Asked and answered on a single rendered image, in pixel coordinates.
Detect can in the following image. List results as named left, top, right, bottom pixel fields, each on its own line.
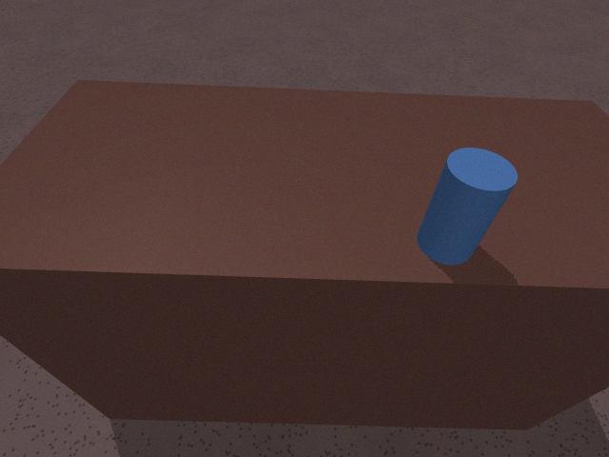
left=417, top=148, right=518, bottom=266

